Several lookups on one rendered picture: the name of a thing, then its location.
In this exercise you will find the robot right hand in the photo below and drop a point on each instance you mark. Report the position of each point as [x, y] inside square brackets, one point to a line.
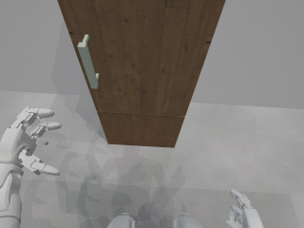
[247, 216]

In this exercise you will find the robot thigh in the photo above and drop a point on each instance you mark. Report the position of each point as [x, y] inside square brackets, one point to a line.
[122, 222]
[185, 222]

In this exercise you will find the handle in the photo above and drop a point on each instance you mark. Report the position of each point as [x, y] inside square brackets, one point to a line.
[87, 62]

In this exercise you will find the robot left forearm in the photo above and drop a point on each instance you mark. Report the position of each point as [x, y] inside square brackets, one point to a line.
[10, 202]

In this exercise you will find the cupboard door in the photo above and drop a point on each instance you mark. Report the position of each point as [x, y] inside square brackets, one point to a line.
[146, 52]

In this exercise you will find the right robot thigh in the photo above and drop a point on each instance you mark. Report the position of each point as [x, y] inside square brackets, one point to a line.
[185, 222]

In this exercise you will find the robot left hand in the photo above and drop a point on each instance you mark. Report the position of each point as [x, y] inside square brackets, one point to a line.
[15, 140]

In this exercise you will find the left robot thigh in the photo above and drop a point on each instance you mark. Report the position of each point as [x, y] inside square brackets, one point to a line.
[122, 222]

